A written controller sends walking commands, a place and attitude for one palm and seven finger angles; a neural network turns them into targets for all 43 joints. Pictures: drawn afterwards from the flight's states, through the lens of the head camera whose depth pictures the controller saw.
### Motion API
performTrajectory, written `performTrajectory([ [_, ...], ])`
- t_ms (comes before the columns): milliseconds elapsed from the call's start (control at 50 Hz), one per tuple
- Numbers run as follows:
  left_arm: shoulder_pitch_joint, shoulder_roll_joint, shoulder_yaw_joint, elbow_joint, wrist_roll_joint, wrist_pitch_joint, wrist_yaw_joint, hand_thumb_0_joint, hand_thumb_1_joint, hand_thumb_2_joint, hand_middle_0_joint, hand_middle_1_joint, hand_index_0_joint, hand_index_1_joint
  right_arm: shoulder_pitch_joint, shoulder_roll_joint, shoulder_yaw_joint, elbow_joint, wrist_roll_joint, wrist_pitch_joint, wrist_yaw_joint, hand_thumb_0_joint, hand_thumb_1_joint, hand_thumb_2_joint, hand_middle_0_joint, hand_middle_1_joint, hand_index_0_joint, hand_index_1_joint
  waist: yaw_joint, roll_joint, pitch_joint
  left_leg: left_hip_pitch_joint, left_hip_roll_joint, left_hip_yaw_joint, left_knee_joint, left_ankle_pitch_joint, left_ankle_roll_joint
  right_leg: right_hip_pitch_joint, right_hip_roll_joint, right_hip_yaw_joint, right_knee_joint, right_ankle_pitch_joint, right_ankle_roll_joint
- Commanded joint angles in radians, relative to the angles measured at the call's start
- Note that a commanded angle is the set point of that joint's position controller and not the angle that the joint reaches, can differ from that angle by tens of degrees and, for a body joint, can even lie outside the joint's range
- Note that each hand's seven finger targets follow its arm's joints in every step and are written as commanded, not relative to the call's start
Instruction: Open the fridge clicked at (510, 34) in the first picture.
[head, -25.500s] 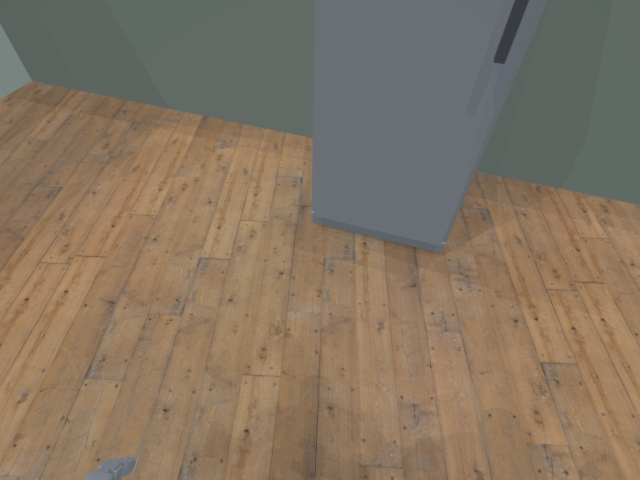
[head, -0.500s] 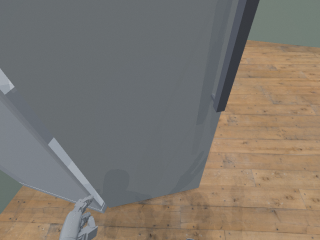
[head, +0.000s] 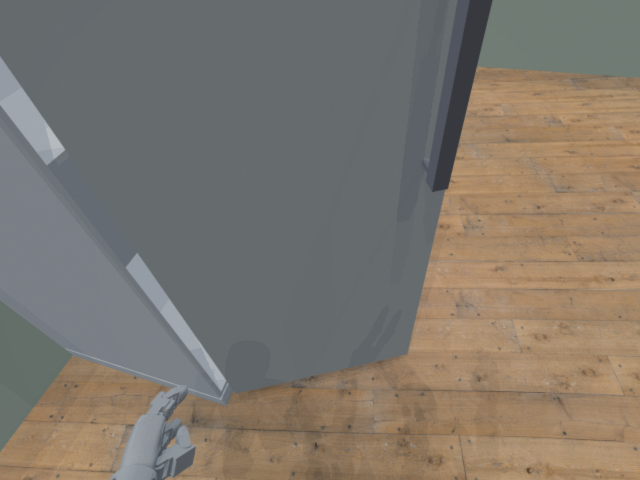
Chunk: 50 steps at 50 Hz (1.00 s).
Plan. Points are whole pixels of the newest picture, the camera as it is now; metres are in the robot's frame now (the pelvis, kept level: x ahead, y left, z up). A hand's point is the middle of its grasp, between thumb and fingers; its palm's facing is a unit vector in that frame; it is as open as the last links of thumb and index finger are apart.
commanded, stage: step back with the hand held close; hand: right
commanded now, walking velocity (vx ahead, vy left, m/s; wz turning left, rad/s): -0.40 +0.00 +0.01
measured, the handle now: (454, 53) +0.53 -0.14 +0.26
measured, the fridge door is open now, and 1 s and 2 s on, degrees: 61 61 61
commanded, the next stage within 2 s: stop stepping back and stand still in 0.16 s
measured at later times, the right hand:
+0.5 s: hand out of the picture +0.09 -0.27 +0.17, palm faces +0.41 +0.83 -0.38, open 7.4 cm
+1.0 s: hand out of the picture +0.05 -0.30 +0.18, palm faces +0.45 +0.80 -0.40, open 7.4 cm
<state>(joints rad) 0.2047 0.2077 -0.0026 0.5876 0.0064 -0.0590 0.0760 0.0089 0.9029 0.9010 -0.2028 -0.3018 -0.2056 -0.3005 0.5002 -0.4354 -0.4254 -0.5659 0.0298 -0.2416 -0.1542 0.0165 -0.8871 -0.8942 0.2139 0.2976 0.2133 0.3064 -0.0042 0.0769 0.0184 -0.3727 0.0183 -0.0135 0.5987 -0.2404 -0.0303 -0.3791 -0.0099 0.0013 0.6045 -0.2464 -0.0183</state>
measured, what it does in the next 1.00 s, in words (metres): walks backwards: left foot, then right foot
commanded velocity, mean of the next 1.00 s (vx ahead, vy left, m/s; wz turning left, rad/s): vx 0.02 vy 0.03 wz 0.00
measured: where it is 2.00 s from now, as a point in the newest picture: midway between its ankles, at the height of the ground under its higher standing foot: outside the picture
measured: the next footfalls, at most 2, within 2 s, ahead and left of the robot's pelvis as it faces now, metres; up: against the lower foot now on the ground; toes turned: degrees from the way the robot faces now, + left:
left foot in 0.24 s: -0.08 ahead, +0.09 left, +0.00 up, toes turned +1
right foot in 0.44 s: -0.07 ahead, -0.14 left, +0.00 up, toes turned -1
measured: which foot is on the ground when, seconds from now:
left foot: down 0.00-0.02, up 0.04-0.22, down 0.24-1.00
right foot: down 0.00-0.24, up 0.26-0.42, down 0.44-1.00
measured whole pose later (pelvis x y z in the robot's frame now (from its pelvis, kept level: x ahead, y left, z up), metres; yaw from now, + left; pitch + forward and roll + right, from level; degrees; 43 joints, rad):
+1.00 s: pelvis -0.15 -0.03 +0.01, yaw -1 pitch -2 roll +2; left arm 0.28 0.13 -0.03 0.64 0.02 -0.15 0.04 0.01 0.90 0.90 -0.20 -0.30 -0.20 -0.30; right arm 0.50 -0.42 -0.42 -0.48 0.01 -0.21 -0.14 0.02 -0.89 -0.89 0.21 0.30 0.21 0.31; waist 0.02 0.04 -0.01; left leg -0.31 -0.02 0.04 0.69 -0.42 0.01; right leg -0.27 -0.03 0.00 0.55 -0.24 -0.03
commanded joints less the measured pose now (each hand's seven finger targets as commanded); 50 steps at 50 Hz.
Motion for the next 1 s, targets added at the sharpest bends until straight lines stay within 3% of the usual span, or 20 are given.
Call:
performTrajectory([
  [0,-0.059,0.116,0.066,-0.152,-0.018,-0.077,0.014,0.000,0.900,0.900,-0.200,-0.300,-0.200,-0.300,0.005,-0.183,-0.156,-0.181,0.020,-0.069,-0.010,0.000,-0.900,-0.900,0.200,0.300,0.200,0.300,-0.004,-0.324,-0.223,0.077,-0.032,-0.024,0.236,-0.122,0.017,0.087,-0.277,0.210,-0.236,0.476,-0.113],
  [40,-0.056,0.126,0.074,-0.142,0.010,-0.109,0.003,0.000,0.900,0.900,-0.200,-0.300,-0.200,-0.300,0.006,-0.185,-0.178,-0.261,0.032,-0.075,0.001,0.000,-0.900,-0.900,0.200,0.300,0.200,0.300,-0.001,-0.363,-0.173,0.051,-0.056,-0.033,0.340,-0.278,0.015,0.016,-0.326,0.288,-0.285,0.359,-0.169],
  [100,-0.033,0.131,0.076,-0.128,-0.002,-0.127,-0.021,0.000,0.900,0.900,-0.200,-0.300,-0.200,-0.300,0.061,-0.147,-0.147,-0.287,0.033,-0.070,0.004,0.000,-0.900,-0.900,0.200,0.300,0.200,0.300,-0.015,-0.309,-0.223,0.082,-0.050,0.007,0.106,-0.165,0.012,0.153,-0.274,0.195,-0.194,0.523,-0.120],
  [180,-0.062,0.140,0.071,-0.132,0.006,-0.125,-0.014,0.000,0.900,0.900,-0.200,-0.300,-0.200,-0.300,0.053,-0.172,-0.162,-0.220,0.022,-0.061,0.016,0.000,-0.900,-0.900,0.200,0.300,0.200,0.300,-0.021,-0.252,-0.146,0.288,-0.041,0.027,-0.154,0.010,0.011,-0.071,-0.217,0.185,-0.217,-0.032,-0.077],
  [200,-0.071,0.124,0.061,-0.132,0.001,-0.121,-0.012,0.000,0.900,0.900,-0.200,-0.300,-0.200,-0.300,0.032,-0.165,-0.149,-0.198,0.027,-0.064,0.022,0.000,-0.900,-0.900,0.200,0.300,0.200,0.300,-0.016,-0.160,-0.113,0.231,0.005,0.000,-0.246,0.042,0.032,-0.057,-0.153,0.125,-0.167,-0.128,-0.038],
  [240,-0.056,0.098,0.069,-0.126,-0.013,-0.101,0.000,0.000,0.900,0.900,-0.200,-0.300,-0.200,-0.300,-0.025,-0.195,-0.130,-0.142,0.034,-0.054,0.014,0.000,-0.900,-0.900,0.200,0.300,0.200,0.300,-0.002,0.180,-0.098,-0.063,0.303,-0.354,-0.398,-0.080,0.177,0.012,0.029,-0.020,0.240,-0.204,0.059],
  [260,-0.051,0.111,0.079,-0.110,-0.013,-0.093,-0.001,0.000,0.900,0.900,-0.200,-0.300,-0.200,-0.300,0.002,-0.175,-0.127,-0.105,0.032,-0.031,0.000,0.000,-0.900,-0.900,0.200,0.300,0.200,0.300,-0.020,0.170,-0.110,-0.061,0.362,-0.379,-0.385,0.035,0.233,-0.016,0.022,0.030,0.449,-0.203,0.040],
  [300,-0.052,0.067,0.036,-0.119,-0.006,-0.076,-0.004,0.000,0.900,0.900,-0.200,-0.300,-0.200,-0.300,0.011,-0.159,-0.126,-0.085,0.025,-0.010,-0.013,0.000,-0.900,-0.900,0.200,0.300,0.200,0.300,0.006,0.075,-0.146,0.109,0.302,-0.238,-0.241,0.295,0.217,-0.072,-0.023,0.045,0.346,-0.187,0.028],
  [380,-0.053,0.107,0.035,-0.122,-0.008,-0.096,0.027,0.000,0.900,0.900,-0.200,-0.300,-0.200,-0.300,-0.043,-0.154,-0.099,-0.101,0.011,-0.002,-0.033,0.000,-0.900,-0.900,0.200,0.300,0.200,0.300,0.019,0.009,-0.101,0.068,0.177,-0.146,-0.234,-0.030,0.102,0.150,0.001,-0.019,-0.163,-0.079,-0.015],
  [440,-0.054,0.154,0.050,-0.151,-0.020,-0.128,0.026,0.000,0.900,0.900,-0.200,-0.300,-0.200,-0.300,-0.058,-0.167,-0.100,-0.195,0.004,-0.033,-0.032,0.000,-0.900,-0.900,0.200,0.300,0.200,0.300,-0.006,-0.196,-0.125,0.144,-0.010,-0.006,-0.060,-0.014,0.022,0.134,-0.159,0.181,-0.300,0.031,-0.080],
  [480,-0.066,0.134,0.041,-0.137,-0.010,-0.133,0.024,0.000,0.900,0.900,-0.200,-0.300,-0.200,-0.300,-0.033,-0.188,-0.131,-0.187,-0.007,-0.032,-0.018,0.000,-0.900,-0.900,0.200,0.300,0.200,0.300,0.004,-0.366,-0.042,0.212,-0.044,0.030,0.056,-0.174,0.008,-0.099,-0.186,0.288,-0.513,-0.535,-0.098],
  [560,-0.051,0.137,0.053,-0.116,-0.007,-0.131,0.002,0.000,0.900,0.900,-0.200,-0.300,-0.200,-0.300,-0.005,-0.127,-0.081,-0.094,-0.023,-0.033,-0.007,0.000,-0.900,-0.900,0.200,0.300,0.200,0.300,0.003,-0.242,-0.021,0.304,-0.070,0.079,-0.097,-0.161,0.036,-0.144,-0.130,0.167,-0.384,-0.485,-0.075],
  [600,-0.053,0.130,0.058,-0.112,0.006,-0.121,0.005,0.000,0.900,0.900,-0.200,-0.300,-0.200,-0.300,-0.037,-0.146,-0.088,-0.084,-0.019,-0.038,-0.004,0.000,-0.900,-0.900,0.200,0.300,0.200,0.300,0.004,-0.133,-0.014,0.268,0.004,-0.049,-0.250,-0.220,0.091,-0.123,-0.059,0.097,-0.177,-0.369,-0.051],
  [640,-0.035,0.125,0.071,-0.097,0.002,-0.107,0.004,0.000,0.900,0.900,-0.200,-0.300,-0.200,-0.300,-0.080,-0.151,-0.093,-0.075,-0.009,-0.028,-0.002,0.000,-0.900,-0.900,0.200,0.300,0.200,0.300,0.003,0.138,-0.043,0.151,0.225,-0.429,-0.417,-0.511,0.219,-0.122,0.039,-0.018,0.254,-0.210,-0.015],
  [660,-0.031,0.132,0.075,-0.089,-0.001,-0.108,0.001,0.000,0.900,0.900,-0.200,-0.300,-0.200,-0.300,-0.115,-0.135,-0.074,-0.075,-0.005,-0.024,-0.004,0.000,-0.900,-0.900,0.200,0.300,0.200,0.300,0.004,0.149,-0.033,0.124,0.288,-0.483,-0.425,-0.444,0.270,-0.138,0.028,-0.008,0.407,-0.167,-0.011],
  [760,-0.038,0.114,0.043,-0.069,0.003,-0.106,0.019,0.000,0.900,0.900,-0.200,-0.300,-0.200,-0.300,-0.220,-0.121,-0.036,-0.056,-0.013,-0.019,-0.019,0.000,-0.900,-0.900,0.200,0.300,0.200,0.300,0.041,-0.047,0.000,-0.164,0.141,-0.146,-0.205,-0.481,0.159,0.247,-0.007,-0.032,-0.073,-0.183,-0.037],
  [800,-0.045,0.152,0.047,-0.104,-0.001,-0.127,0.022,0.000,0.900,0.900,-0.200,-0.300,-0.200,-0.300,-0.246,-0.137,-0.052,-0.184,-0.009,-0.043,-0.026,0.000,-0.900,-0.900,0.200,0.300,0.200,0.300,0.034,-0.443,-0.015,-0.257,-0.065,0.044,0.261,-0.307,0.044,0.303,-0.285,0.466,-0.394,-0.350,-0.153],
  [820,-0.055,0.116,0.045,-0.103,0.002,-0.141,0.014,0.000,0.900,0.900,-0.200,-0.300,-0.200,-0.300,-0.261,-0.175,-0.088,-0.198,-0.018,-0.054,-0.026,0.000,-0.900,-0.900,0.200,0.300,0.200,0.300,0.027,-0.350,-0.020,-0.221,-0.059,-0.013,0.439,-0.275,0.031,0.203,-0.333,0.525,-0.445,-0.367,-0.223],
  [840,-0.041,0.117,0.050,-0.088,-0.001,-0.145,-0.002,0.000,0.900,0.900,-0.200,-0.300,-0.200,-0.300,-0.181,-0.179,-0.108,-0.131,-0.015,-0.048,-0.015,0.000,-0.900,-0.900,0.200,0.300,0.200,0.300,0.020,-0.245,-0.008,-0.176,-0.029,-0.050,0.482,-0.235,0.034,0.091,-0.328,0.529,-0.475,-0.485,-0.211],
  [980,-0.044,0.115,0.038,-0.107,0.006,-0.127,-0.020,0.000,0.900,0.900,-0.200,-0.300,-0.200,-0.300,0.013,-0.149,-0.107,-0.092,-0.021,-0.028,-0.003,0.000,-0.900,-0.900,0.200,0.300,0.200,0.300,0.002,-0.214,-0.026,0.326,-0.035,0.049,-0.178,-0.135,0.056,-0.134,-0.120,0.086,-0.246,-0.362,-0.054],
])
